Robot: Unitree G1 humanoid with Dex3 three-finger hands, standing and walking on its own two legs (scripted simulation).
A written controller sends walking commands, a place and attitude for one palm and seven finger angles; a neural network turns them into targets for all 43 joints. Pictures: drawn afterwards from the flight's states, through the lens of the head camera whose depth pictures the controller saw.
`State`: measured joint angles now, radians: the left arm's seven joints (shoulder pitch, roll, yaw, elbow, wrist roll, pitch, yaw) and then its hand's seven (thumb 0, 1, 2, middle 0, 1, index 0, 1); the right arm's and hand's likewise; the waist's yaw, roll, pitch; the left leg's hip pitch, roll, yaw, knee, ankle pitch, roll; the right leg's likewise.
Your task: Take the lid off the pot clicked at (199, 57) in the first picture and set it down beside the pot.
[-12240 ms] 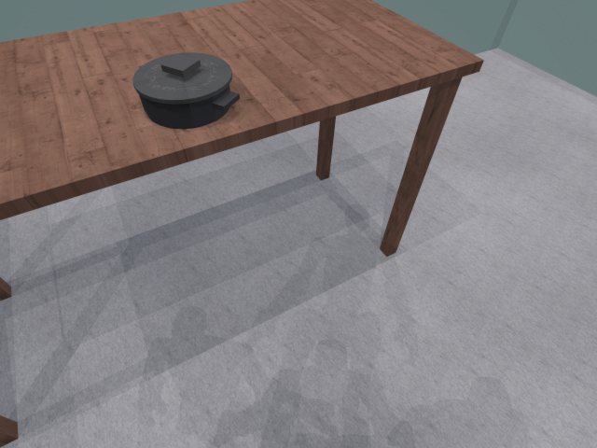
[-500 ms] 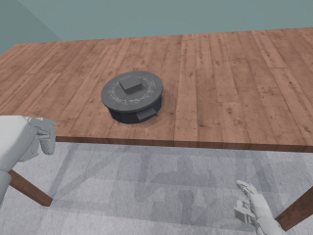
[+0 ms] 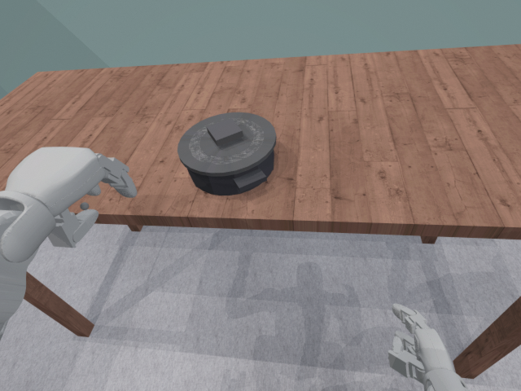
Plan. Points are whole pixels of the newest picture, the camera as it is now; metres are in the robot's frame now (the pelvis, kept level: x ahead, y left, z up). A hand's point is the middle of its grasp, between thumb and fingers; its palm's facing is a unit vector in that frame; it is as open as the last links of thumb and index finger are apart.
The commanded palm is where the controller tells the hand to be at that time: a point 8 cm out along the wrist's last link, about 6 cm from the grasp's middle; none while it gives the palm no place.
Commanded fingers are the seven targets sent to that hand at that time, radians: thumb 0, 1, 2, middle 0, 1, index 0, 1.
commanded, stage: reach forward and open the fingers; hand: left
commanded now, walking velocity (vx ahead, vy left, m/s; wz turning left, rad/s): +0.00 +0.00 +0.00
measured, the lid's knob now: (224, 131) +0.51 +0.13 +0.15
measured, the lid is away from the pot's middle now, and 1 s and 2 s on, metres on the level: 0.00 0.00 0.00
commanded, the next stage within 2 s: move the open hand above the knob in 0.30 s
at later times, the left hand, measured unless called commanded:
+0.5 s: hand (106, 172) +0.32 +0.24 +0.22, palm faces -0.02 +0.02 -1.00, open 10.0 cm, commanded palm +0.29 +0.23 +0.28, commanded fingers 0.00 -0.38 1.67 -0.87 -0.08 -0.87 -0.08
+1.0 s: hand (151, 146) +0.38 +0.20 +0.22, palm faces -0.09 -0.01 -1.00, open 10.0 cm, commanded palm +0.34 +0.20 +0.28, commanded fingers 0.00 -0.38 1.67 -0.87 -0.08 -0.87 -0.08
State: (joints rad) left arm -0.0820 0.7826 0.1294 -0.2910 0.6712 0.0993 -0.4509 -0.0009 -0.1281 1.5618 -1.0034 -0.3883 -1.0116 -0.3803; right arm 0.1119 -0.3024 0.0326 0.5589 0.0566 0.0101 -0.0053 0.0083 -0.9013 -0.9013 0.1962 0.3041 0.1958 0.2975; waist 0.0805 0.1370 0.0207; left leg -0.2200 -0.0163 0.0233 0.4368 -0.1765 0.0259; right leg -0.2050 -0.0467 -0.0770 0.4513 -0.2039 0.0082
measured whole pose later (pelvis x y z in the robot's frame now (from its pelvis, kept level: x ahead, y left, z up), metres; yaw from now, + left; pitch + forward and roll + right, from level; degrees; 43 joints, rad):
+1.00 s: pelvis +0.01 -0.01 +0.00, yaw +0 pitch -1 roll +1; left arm -0.54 0.66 -0.09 0.03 0.77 0.22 -0.50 0.00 -0.37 1.67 -0.88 -0.09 -0.89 -0.08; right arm 0.11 -0.31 0.03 0.57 0.07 0.07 0.01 0.01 -0.90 -0.90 0.19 0.30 0.19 0.30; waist 0.04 0.13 0.01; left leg -0.23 -0.02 0.03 0.44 -0.19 0.02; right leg -0.23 -0.05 -0.07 0.49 -0.24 0.00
